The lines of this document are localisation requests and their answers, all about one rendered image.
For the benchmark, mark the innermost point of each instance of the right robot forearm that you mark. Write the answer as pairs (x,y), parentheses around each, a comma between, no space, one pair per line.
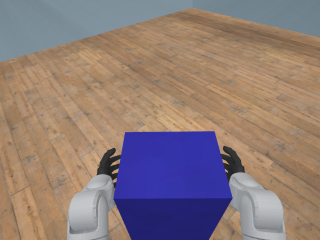
(261,211)

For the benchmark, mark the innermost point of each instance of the left robot forearm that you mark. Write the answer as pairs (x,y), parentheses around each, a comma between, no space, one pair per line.
(88,212)

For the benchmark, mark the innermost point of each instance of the carton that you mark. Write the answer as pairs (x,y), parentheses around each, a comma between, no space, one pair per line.
(171,185)

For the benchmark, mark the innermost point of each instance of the robot left hand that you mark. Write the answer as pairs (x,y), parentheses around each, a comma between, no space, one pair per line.
(105,167)

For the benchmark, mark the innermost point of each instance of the robot right hand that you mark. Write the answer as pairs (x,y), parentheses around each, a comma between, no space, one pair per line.
(235,164)

